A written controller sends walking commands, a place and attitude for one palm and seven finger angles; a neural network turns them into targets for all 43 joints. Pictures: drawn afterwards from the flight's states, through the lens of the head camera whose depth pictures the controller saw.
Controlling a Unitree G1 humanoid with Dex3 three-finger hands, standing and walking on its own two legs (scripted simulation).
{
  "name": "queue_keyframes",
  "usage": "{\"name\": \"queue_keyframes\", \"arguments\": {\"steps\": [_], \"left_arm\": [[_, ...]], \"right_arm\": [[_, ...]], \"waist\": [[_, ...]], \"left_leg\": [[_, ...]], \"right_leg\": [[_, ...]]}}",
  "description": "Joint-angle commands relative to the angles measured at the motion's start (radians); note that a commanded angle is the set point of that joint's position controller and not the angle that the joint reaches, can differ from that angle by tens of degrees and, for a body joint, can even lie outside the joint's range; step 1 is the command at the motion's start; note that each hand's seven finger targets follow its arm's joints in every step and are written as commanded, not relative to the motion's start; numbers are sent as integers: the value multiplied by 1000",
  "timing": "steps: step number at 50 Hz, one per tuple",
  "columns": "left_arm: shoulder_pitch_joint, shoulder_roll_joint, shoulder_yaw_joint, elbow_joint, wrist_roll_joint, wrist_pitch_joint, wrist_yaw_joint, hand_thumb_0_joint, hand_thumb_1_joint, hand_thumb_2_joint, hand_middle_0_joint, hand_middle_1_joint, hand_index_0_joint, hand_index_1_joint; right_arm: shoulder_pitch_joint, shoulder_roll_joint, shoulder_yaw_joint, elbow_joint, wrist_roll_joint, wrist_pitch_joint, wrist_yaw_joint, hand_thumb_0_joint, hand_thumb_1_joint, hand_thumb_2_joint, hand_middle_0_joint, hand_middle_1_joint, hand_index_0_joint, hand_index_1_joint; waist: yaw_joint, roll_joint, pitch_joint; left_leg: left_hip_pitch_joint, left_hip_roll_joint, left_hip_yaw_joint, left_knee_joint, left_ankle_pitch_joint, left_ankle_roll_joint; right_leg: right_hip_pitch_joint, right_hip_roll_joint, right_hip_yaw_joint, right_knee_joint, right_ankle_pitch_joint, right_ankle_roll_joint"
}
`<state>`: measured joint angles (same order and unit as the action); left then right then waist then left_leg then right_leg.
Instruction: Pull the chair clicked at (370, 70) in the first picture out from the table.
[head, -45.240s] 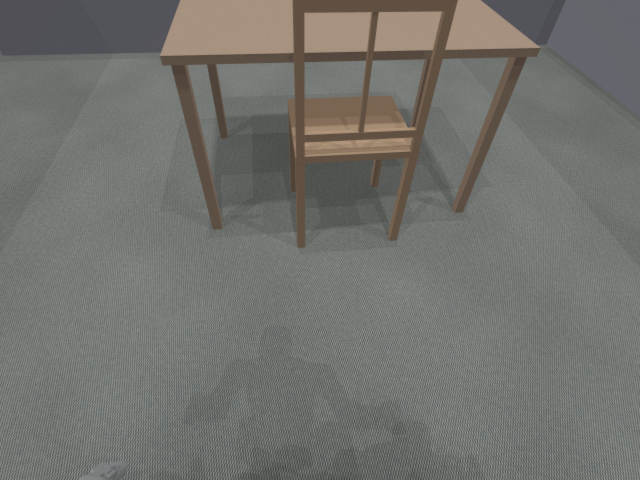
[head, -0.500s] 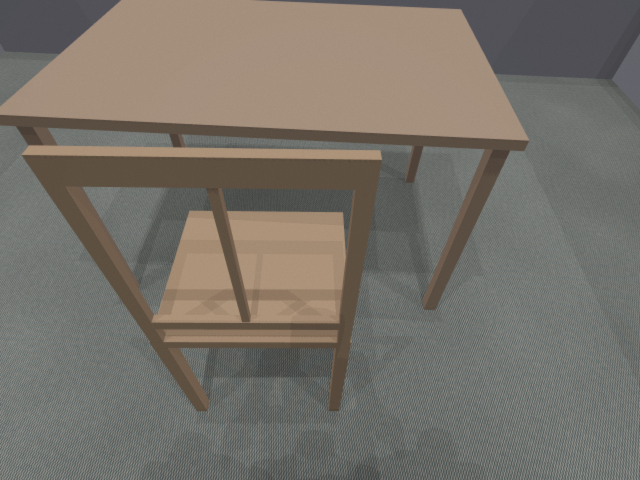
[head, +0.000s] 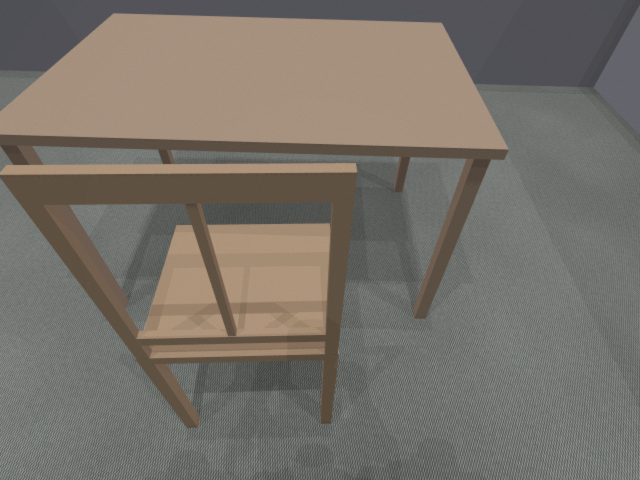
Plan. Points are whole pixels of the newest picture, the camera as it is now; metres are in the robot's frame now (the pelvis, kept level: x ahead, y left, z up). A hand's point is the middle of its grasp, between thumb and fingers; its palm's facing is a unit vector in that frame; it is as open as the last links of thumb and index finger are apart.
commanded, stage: look again from close up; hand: left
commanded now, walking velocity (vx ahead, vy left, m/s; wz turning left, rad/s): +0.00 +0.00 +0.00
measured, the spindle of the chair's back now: (216, 279) +0.42 +0.20 -0.04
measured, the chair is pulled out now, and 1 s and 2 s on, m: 0.25 0.25 0.25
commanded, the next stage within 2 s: raise the hand toward the chair's back in 0.38 s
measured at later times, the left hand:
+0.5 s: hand out of the picture -0.02 +0.16 -0.18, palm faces +0.02 -0.98 -0.19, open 7.4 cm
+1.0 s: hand out of the picture +0.13 +0.18 -0.09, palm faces +0.23 -0.97 -0.05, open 10.1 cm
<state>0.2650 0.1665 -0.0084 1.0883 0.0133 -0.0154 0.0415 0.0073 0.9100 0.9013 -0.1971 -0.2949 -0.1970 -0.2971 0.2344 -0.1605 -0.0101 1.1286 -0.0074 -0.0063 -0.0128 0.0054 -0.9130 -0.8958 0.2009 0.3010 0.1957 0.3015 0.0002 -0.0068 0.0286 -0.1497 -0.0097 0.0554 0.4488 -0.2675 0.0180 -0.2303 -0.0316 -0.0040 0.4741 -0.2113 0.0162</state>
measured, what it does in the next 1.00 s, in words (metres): lowers itself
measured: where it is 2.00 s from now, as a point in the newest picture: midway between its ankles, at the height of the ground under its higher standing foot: outside the picture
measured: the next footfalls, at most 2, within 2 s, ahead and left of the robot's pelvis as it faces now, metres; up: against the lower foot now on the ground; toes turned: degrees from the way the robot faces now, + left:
none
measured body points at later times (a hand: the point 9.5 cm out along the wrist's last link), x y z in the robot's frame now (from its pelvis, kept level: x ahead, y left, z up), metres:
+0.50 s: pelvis +0.00 +0.00 +0.00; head +0.00 +0.00 +0.45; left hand -0.02 +0.21 -0.16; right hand -0.02 -0.21 -0.16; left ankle -0.01 +0.11 -0.74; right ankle +0.03 -0.13 -0.74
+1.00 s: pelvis -0.02 -0.03 -0.10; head +0.04 +0.00 +0.35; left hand +0.11 +0.23 -0.09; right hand +0.25 -0.25 -0.11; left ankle -0.01 +0.11 -0.74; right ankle +0.03 -0.13 -0.74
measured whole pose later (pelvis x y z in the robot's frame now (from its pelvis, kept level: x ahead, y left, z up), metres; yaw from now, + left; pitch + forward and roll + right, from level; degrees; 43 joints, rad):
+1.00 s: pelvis -0.02 -0.03 -0.10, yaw +4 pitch +14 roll -1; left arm 0.57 0.18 0.13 0.07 -0.19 -0.50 -0.16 0.02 0.49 0.73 -0.16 -0.23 -0.16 -0.23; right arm 0.13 -0.26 -0.07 0.46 -0.01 -0.24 0.00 0.01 -0.90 -0.90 0.20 0.30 0.19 0.30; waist 0.04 -0.06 -0.13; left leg -0.87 0.02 -0.04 1.19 -0.57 -0.03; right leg -0.90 -0.02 -0.09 1.17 -0.50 -0.04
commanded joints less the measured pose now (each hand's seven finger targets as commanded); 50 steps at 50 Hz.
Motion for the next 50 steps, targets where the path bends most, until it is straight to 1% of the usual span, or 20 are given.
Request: {"name": "queue_keyframes", "arguments": {"steps": [1,23,24,25,26,27,28,29,30,32,33,34,36,37,38,39,43,47,48,50], "left_arm": [[69,100,23,-26,2,-12,7,0,900,900,-200,-300,-200,-300],[111,70,22,1,2,-12,8,0,900,900,-200,-300,-200,-300],[155,101,18,33,12,-21,38,0,900,900,-200,-300,-200,-300],[-583,287,103,-1527,-208,-246,31,0,877,890,-198,-296,-198,-296],[-201,221,107,-1236,-121,-184,92,0,853,880,-195,-293,-195,-293],[-59,45,25,-933,-115,-140,124,0,830,870,-193,-289,-193,-289],[149,-78,-33,-879,-148,-57,125,0,807,860,-191,-285,-191,-285],[-4,-88,-97,-1156,-185,-91,103,0,783,850,-188,-282,-188,-282],[-30,-33,-57,-1183,-180,-151,94,0,760,840,-186,-278,-186,-278],[14,-38,-37,-1063,-161,-236,72,0,713,820,-181,-271,-181,-271],[32,-61,-30,-947,-157,-281,43,0,690,810,-179,-267,-179,-267],[102,-63,14,-871,-163,-350,1,0,667,800,-177,-263,-177,-263],[302,-39,88,-863,-211,-500,-114,0,620,780,-172,-256,-172,-256],[348,-2,139,-871,-230,-565,-174,0,597,770,-170,-252,-170,-252],[388,71,228,-828,-233,-619,-233,0,573,760,-167,-249,-167,-249],[419,86,245,-843,-235,-630,-265,0,550,750,-165,-245,-165,-245],[300,113,222,-1096,-216,-540,-266,0,457,710,-156,-230,-156,-230],[107,148,238,-1479,-230,-630,-180,0,363,670,-146,-216,-146,-216],[25,160,225,-1573,-235,-673,-173,0,340,660,-144,-212,-144,-212],[36,98,141,-1537,-230,-724,-197,0,293,640,-139,-205,-139,-205]], "right_arm": [[53,-90,-19,-23,-1,-11,-4,0,-900,-900,200,300,200,300],[116,-57,-16,10,4,-12,-9,0,-900,-900,200,300,200,300],[19,-97,-8,-74,5,-26,-6,0,-900,-900,200,300,200,300],[33,-270,-18,-455,53,-174,-58,0,-900,-900,200,300,200,300],[-76,-175,7,-388,58,-263,-89,0,-900,-900,200,300,200,300],[-36,-177,-9,-285,42,-281,-88,0,-900,-900,200,300,200,300],[10,-151,-18,-325,67,-286,-69,0,-900,-900,200,300,200,300],[-19,-176,-2,-429,82,-307,-70,0,-900,-900,200,300,200,300],[-53,-200,-11,-449,70,-336,-81,0,-900,-900,200,300,200,300],[-40,-209,-25,-489,38,-361,-75,0,-900,-900,200,300,200,300],[-42,-208,-34,-506,31,-358,-63,0,-900,-900,200,300,200,300],[-34,-198,-47,-526,18,-361,-47,0,-900,-900,200,300,200,300],[-69,-197,-72,-600,2,-364,-11,0,-900,-900,200,300,200,300],[-89,-201,-80,-633,-3,-356,7,0,-900,-900,200,300,200,300],[-94,-206,-93,-654,0,-343,28,0,-900,-900,200,300,200,300],[-119,-207,-94,-700,5,-331,34,0,-900,-900,200,300,200,300],[-151,-186,-87,-802,18,-263,32,0,-900,-900,200,300,200,300],[-86,-160,-82,-798,4,-267,10,0,-900,-900,200,300,200,300],[-66,-163,-77,-778,-4,-270,2,0,-900,-900,200,300,200,300],[-66,-167,-69,-733,-2,-283,-9,0,-900,-900,200,300,200,300]], "waist": [[1,-8,41],[-2,10,67],[32,-39,83],[-87,143,-433],[-6,240,-343],[-32,165,-209],[-39,100,-103],[-47,79,-14],[-52,49,-6],[-67,-129,68],[-65,-173,111],[-28,-271,67],[46,-306,-40],[60,-287,-92],[77,-187,-132],[93,-137,-172],[101,107,-286],[31,204,-455],[-7,157,-480],[-50,138,-423]], "left_leg": [[-51,99,-96,-105,70,5],[-49,109,-93,-129,34,6],[-143,123,-46,57,116,-19],[104,11,-46,-69,129,-2],[58,29,-15,-79,123,6],[-58,40,-22,-71,12,-13],[-149,42,-73,-87,-82,-21],[-183,39,-90,-73,-133,-16],[-196,34,-92,-33,-174,-13],[-317,8,-99,72,-210,-10],[-381,-5,-89,136,-219,-15],[-447,-8,-80,201,-207,-22],[-539,-18,-51,312,-181,-28],[-576,-30,-39,361,-158,-31],[-597,-42,-29,400,-121,-41],[-630,-52,-10,427,-96,-34],[-674,-51,10,488,-66,-21],[-600,-13,-41,587,31,0],[-602,-6,-56,621,42,4],[-642,4,-72,665,0,7]], "right_leg": [[-7,-78,85,-101,66,-31],[-24,-64,81,-114,42,-34],[12,-109,74,-70,288,-32],[126,-8,16,-8,139,-36],[77,30,-21,37,15,-65],[12,21,-64,30,-31,-46],[-64,17,-98,31,-92,-33],[-100,19,-92,41,-118,-31],[-139,19,-89,41,-169,-29],[-281,29,-102,79,-285,-23],[-359,23,-100,102,-331,-23],[-405,21,-103,156,-375,-24],[-419,22,-78,241,-394,-33],[-394,23,-65,283,-351,-38],[-359,19,-52,329,-270,-54],[-338,15,-46,375,-194,-55],[-375,12,-20,478,-93,-61],[-451,27,0,532,-17,-56],[-485,36,-2,556,-4,-50],[-580,41,2,555,-73,-48]]}}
